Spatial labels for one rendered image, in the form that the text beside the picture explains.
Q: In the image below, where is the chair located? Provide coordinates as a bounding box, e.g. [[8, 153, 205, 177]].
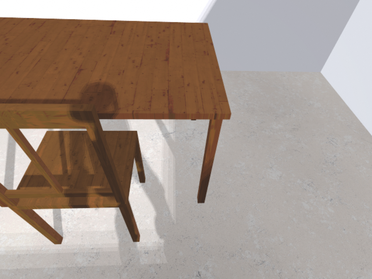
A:
[[0, 103, 145, 244]]

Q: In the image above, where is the table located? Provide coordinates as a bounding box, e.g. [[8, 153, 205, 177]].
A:
[[0, 17, 231, 207]]

